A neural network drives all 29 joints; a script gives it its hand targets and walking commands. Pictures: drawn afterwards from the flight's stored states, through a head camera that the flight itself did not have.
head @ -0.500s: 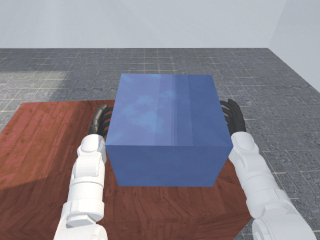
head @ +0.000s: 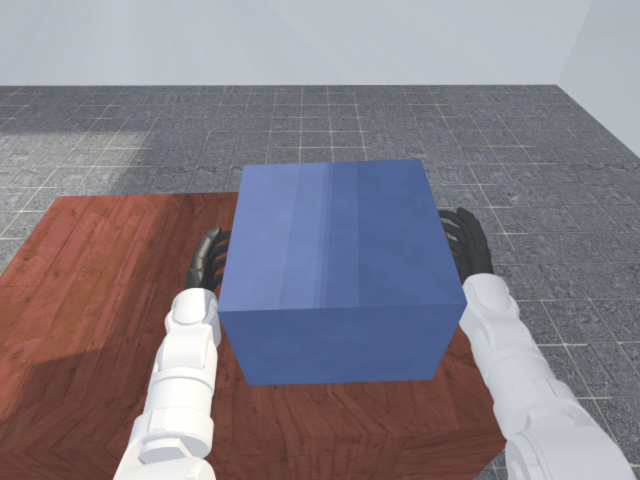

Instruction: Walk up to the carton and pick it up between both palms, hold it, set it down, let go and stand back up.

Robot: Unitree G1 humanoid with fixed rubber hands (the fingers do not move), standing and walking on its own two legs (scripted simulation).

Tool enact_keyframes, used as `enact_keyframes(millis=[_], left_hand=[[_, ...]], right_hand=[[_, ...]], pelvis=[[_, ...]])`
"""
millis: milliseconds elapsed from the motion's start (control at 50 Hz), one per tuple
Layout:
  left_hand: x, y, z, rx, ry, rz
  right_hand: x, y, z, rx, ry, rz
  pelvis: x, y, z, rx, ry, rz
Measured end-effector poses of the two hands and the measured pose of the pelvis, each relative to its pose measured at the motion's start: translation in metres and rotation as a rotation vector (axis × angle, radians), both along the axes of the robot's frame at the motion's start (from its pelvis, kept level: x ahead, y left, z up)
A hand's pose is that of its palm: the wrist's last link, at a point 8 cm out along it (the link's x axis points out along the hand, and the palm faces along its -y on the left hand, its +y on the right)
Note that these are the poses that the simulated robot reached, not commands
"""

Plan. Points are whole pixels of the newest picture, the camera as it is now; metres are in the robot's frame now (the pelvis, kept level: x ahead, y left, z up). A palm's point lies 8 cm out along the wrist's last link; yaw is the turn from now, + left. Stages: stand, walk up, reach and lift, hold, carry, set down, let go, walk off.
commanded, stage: set down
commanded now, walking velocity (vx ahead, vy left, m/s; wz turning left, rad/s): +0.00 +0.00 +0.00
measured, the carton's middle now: (336, 270) +0.41 +0.03 +0.05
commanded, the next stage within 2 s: none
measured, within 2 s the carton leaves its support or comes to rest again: neither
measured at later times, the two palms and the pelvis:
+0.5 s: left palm (202, 309) +0.33 +0.21 +0.04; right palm (458, 274) +0.40 -0.14 +0.07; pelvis +0.01 +0.00 +0.00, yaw +0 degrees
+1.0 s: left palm (206, 326) +0.33 +0.22 +0.00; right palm (443, 283) +0.42 -0.13 +0.03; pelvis +0.02 +0.00 +0.00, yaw +0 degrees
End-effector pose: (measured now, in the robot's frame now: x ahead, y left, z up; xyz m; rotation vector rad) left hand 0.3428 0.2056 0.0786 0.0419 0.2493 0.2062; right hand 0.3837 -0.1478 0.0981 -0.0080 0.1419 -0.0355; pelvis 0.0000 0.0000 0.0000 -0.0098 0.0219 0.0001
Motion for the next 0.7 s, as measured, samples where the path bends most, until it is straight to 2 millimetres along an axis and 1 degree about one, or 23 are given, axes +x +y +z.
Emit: enact_keyframes(millis=[180,260,480,560,700], left_hand=[[-0.006,0.008,-0.015,0.001,0.019,0.034],[-0.007,0.008,-0.02,0.002,0.018,0.042],[-0.01,0.005,-0.039,0.002,0.044,0.059],[-0.009,0.006,-0.041,0.008,0.038,0.067],[-0.011,0.008,-0.053,0.004,0.057,0.082]], right_hand=[[0.008,0.01,-0.01,-0.021,0.017,0.041],[0.009,0.01,-0.012,-0.027,0.016,0.051],[0.014,0.01,-0.028,-0.028,0.043,0.069],[0.017,0.011,-0.031,-0.028,0.037,0.078],[0.021,0.015,-0.041,-0.038,0.056,0.096]], pelvis=[[0.003,0.0,0.0,0.0,0.004,0.0],[0.004,0.0,0.0,0.001,0.006,0.0],[0.009,-0.002,0.0,0.003,0.016,0.0],[0.011,-0.002,0.0,0.003,0.022,0.0],[0.013,-0.003,0.0,0.004,0.036,0.0]])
